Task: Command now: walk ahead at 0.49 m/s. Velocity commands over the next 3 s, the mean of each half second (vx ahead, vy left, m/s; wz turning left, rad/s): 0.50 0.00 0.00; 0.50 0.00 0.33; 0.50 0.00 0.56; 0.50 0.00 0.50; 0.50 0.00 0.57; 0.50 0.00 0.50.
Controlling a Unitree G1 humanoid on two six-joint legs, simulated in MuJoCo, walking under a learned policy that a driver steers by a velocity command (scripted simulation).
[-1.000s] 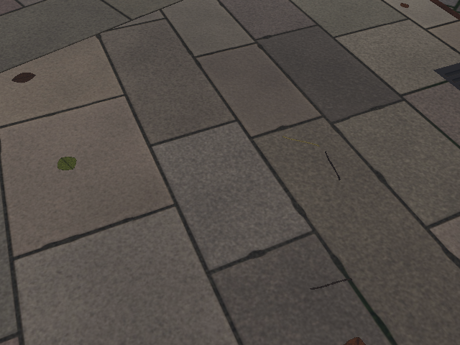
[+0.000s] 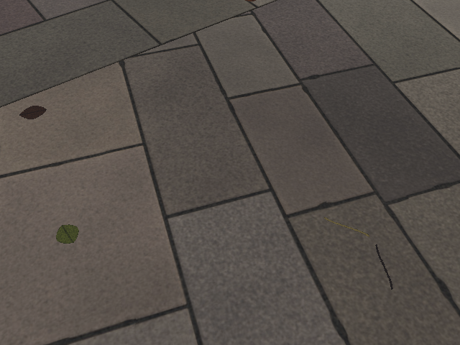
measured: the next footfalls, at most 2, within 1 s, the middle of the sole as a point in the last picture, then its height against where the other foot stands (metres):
left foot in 0.16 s outside the picture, level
right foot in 0.72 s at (284, 314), level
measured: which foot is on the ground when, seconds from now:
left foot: up 0.00-0.14, down 0.16-0.74, up 0.76-1.00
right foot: down 0.00-0.18, up 0.20-0.70, down 0.72-1.00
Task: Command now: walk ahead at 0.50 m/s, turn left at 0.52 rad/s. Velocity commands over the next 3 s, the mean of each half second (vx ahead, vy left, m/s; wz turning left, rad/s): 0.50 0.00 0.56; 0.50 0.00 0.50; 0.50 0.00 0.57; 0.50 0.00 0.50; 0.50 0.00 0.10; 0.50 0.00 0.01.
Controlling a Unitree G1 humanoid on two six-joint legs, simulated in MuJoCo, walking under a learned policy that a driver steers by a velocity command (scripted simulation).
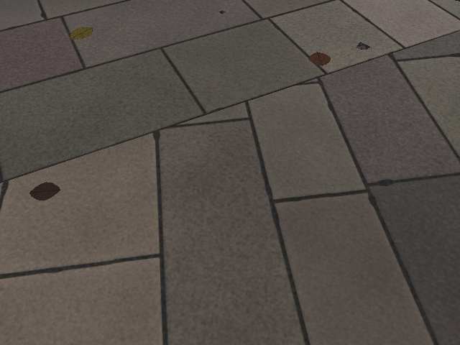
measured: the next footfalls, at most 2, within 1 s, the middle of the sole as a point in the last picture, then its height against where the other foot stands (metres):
left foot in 0.26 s outside the picture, level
right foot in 0.74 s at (237, 302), level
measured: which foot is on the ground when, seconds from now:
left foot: up 0.00-0.24, down 0.26-0.76, up 0.78-1.00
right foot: down 0.00-0.26, up 0.28-0.72, down 0.74-1.00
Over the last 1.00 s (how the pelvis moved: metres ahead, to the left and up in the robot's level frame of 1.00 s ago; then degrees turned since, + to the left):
0.56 0.01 0.00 12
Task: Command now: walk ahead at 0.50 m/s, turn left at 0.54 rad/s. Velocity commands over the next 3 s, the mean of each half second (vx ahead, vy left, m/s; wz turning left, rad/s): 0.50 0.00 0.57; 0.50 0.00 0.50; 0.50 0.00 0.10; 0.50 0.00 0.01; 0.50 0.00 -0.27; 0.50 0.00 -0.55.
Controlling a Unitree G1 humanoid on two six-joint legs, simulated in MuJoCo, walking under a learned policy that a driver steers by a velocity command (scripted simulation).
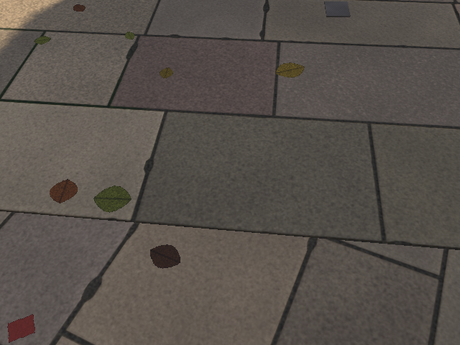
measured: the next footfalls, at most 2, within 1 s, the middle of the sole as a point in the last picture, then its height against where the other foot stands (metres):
left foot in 0.28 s outside the picture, level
right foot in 0.76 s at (239, 291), level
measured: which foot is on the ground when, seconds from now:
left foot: up 0.00-0.26, down 0.28-0.78, up 0.80-1.00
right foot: down 0.00-0.30, up 0.32-0.74, down 0.76-1.00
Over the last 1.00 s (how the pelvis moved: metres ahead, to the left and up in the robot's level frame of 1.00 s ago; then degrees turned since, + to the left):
0.55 0.12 0.00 32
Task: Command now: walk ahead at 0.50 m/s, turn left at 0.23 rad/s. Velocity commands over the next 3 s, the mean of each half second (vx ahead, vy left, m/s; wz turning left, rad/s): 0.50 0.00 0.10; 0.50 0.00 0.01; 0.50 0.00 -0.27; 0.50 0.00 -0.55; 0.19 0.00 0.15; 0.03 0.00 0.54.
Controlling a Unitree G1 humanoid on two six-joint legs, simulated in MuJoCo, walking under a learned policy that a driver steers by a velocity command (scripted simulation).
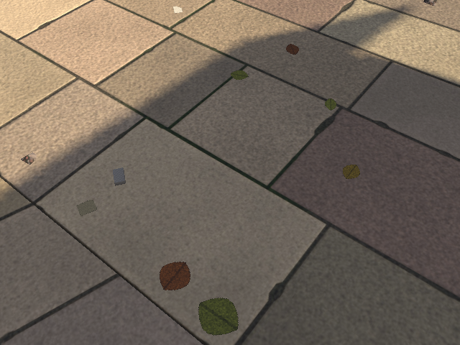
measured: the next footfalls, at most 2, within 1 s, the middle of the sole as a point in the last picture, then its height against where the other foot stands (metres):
left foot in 0.26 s outside the picture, level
right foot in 0.80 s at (279, 304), level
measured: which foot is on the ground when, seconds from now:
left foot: up 0.00-0.24, down 0.26-0.80, up 0.82-1.00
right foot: down 0.00-0.26, up 0.28-0.78, down 0.80-1.00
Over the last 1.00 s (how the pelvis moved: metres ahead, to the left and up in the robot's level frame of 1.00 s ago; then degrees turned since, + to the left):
0.55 0.12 0.00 32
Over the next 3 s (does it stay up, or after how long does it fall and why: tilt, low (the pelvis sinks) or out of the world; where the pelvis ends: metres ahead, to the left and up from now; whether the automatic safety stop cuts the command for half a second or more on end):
stays up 1.27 -0.16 0.00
